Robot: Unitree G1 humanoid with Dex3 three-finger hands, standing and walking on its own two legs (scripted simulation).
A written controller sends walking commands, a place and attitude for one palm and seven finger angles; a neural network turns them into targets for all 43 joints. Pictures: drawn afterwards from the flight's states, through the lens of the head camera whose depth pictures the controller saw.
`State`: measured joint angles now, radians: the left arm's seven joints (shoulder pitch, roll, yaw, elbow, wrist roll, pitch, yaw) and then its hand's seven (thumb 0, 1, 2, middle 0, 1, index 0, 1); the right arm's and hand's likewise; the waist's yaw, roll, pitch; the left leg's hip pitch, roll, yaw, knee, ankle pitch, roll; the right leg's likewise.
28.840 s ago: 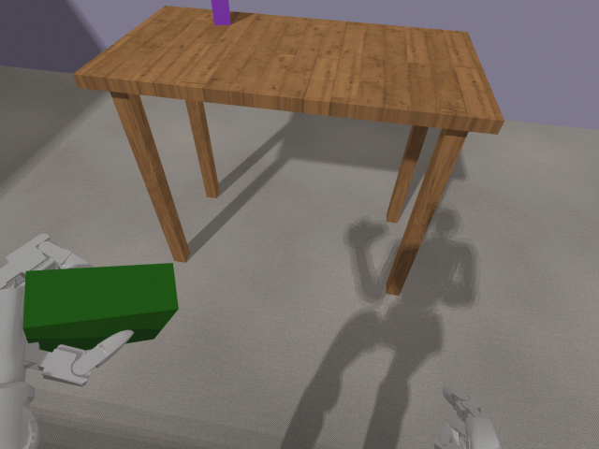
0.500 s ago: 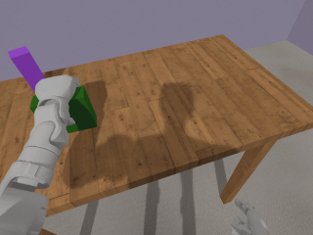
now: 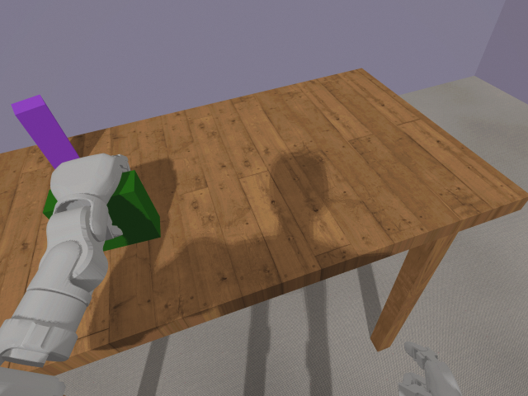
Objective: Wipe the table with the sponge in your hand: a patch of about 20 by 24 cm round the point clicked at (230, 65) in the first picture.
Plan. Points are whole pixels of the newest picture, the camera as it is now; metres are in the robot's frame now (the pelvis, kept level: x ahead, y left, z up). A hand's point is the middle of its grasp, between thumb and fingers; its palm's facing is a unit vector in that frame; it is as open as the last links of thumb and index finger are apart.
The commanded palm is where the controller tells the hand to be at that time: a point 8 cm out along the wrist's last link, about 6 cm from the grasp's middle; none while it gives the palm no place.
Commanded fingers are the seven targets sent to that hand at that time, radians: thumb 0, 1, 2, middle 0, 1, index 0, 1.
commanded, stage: wipe back along the middle lane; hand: left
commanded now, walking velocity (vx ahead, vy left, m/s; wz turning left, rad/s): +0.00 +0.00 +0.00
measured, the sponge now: (114, 222) +0.35 +0.29 +0.09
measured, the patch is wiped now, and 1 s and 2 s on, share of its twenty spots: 0.50 0.70 0.70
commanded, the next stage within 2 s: slide across to the third lane in 1.18 s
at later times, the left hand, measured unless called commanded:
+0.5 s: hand (103, 228) +0.31 +0.27 +0.13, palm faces +0.08 -0.03 -1.00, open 9.3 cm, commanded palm +0.27 +0.25 +0.16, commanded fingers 0.00 0.10 1.30 -1.20 -1.60 -1.20 -1.60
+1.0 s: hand (112, 252) +0.26 +0.23 +0.13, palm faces +0.14 -0.07 -0.99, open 9.3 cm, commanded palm +0.22 +0.22 +0.16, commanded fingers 0.00 0.10 1.30 -1.20 -1.60 -1.20 -1.60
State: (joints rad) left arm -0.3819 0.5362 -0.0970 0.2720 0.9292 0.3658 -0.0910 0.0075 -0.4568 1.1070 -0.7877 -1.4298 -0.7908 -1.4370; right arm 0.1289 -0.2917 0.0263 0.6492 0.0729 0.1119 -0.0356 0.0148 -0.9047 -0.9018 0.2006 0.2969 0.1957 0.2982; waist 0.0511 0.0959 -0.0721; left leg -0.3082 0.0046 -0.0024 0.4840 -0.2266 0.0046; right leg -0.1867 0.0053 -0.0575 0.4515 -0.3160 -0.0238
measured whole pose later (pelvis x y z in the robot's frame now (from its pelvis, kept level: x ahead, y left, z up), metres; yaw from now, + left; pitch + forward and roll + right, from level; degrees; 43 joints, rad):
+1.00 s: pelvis -0.01 -0.01 +0.00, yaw -1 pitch +0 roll +0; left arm -0.02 0.44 -0.18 -0.22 0.96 0.55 -0.04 0.03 -0.44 1.10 -0.74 -1.48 -0.78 -1.45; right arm 0.03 -0.27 0.06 0.60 0.08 0.11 0.00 0.02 -0.90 -0.90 0.20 0.30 0.20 0.30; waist 0.11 0.12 -0.08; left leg -0.27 0.01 0.01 0.53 -0.25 0.00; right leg -0.17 0.01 -0.05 0.53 -0.35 -0.03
